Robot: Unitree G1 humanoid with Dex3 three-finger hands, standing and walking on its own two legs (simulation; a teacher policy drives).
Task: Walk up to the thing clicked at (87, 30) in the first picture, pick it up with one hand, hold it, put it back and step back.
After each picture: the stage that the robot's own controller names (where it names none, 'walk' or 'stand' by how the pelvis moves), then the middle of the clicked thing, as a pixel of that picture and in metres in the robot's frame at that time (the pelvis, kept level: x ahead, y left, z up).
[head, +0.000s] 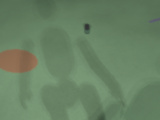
stand; (87, 29) +1.59 -0.02 -0.72
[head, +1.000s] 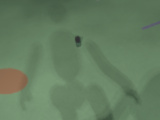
walk; (78, 41) +1.45 +0.20 -0.71
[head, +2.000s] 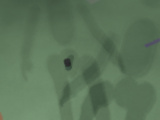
walk; (67, 64) +0.94 +0.25 -0.71
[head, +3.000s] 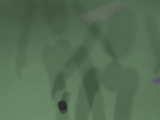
walk; (62, 107) +0.54 +0.20 -0.70
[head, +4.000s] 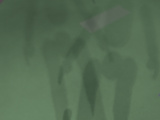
stand; out of the picture +0.38 +0.20 -0.72
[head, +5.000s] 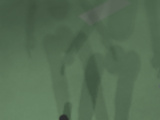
walk; out of the picture +0.39 +0.21 -0.72
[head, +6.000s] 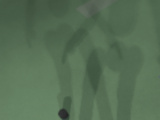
walk; (64, 115) +0.40 +0.24 -0.70
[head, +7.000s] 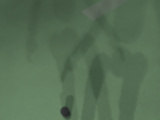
stand; (65, 113) +0.43 +0.24 -0.70
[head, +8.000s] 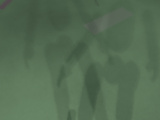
stand; out of the picture +0.39 +0.18 -0.71
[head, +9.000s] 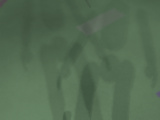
stand; out of the picture +0.40 +0.20 -0.72
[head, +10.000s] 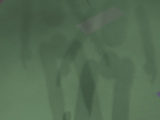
stand; out of the picture +0.37 +0.20 -0.73
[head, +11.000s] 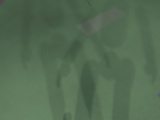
stand; out of the picture +0.37 +0.20 -0.73
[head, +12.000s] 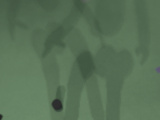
go down; (57, 105) +0.40 +0.19 -0.64
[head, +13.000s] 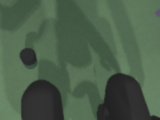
go down; (29, 59) +0.46 +0.22 -0.30
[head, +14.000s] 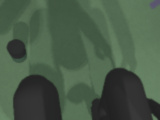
close in; (17, 51) +0.46 +0.23 -0.27
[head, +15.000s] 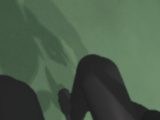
close; out of the picture +0.44 +0.27 -0.22
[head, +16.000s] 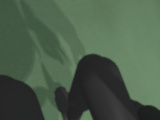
close; out of the picture +0.43 +0.27 -0.23
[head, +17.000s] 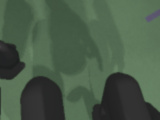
lift; (8, 62) +0.37 +0.26 -0.10
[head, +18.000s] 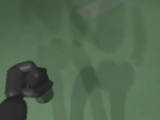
hold; (40, 86) +0.32 +0.17 +0.03
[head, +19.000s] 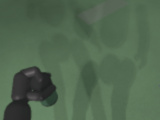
hold; (44, 90) +0.32 +0.16 +0.00
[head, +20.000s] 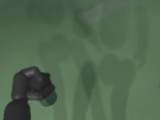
hold; (44, 90) +0.32 +0.17 +0.00
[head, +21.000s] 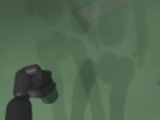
crouch; (45, 87) +0.33 +0.16 -0.01
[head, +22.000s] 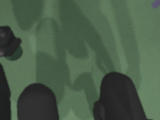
crouch; (8, 45) +0.46 +0.22 -0.10
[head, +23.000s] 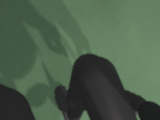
lower; out of the picture +0.44 +0.28 -0.23
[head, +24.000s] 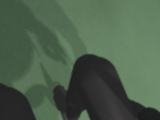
lower; out of the picture +0.44 +0.28 -0.23
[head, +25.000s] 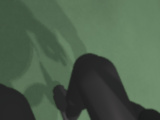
lower; out of the picture +0.45 +0.28 -0.23
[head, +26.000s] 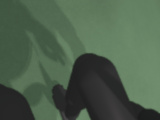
lower; out of the picture +0.45 +0.28 -0.23
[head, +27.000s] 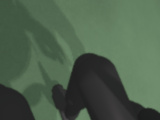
draw back; out of the picture +0.45 +0.28 -0.23
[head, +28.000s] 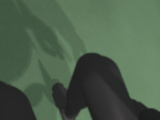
rise; out of the picture +0.44 +0.28 -0.24
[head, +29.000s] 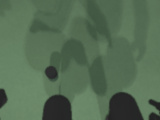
walk; (52, 74) +0.46 +0.19 -0.46
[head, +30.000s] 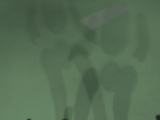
stand; out of the picture +0.40 +0.17 -0.66
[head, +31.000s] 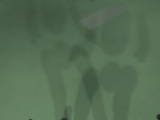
stand; out of the picture +0.41 +0.18 -0.67
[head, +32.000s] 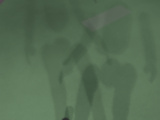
stand; out of the picture +0.41 +0.17 -0.69
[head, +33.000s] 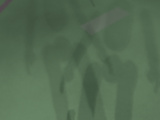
stand; out of the picture +0.41 +0.19 -0.72
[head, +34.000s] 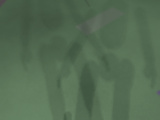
stand; out of the picture +0.38 +0.20 -0.73
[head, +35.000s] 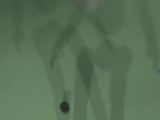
walk; (65, 108) +0.43 +0.18 -0.70
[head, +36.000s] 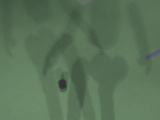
walk; (62, 85) +0.62 +0.17 -0.71
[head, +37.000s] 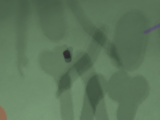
walk; (67, 56) +0.95 +0.25 -0.70
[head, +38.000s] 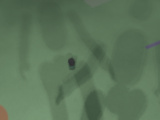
stand; (71, 64) +1.00 +0.16 -0.72
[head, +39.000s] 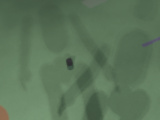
stand; (69, 64) +1.03 +0.19 -0.73
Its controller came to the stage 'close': yes
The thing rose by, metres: 0.70
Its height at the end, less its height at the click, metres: +0.00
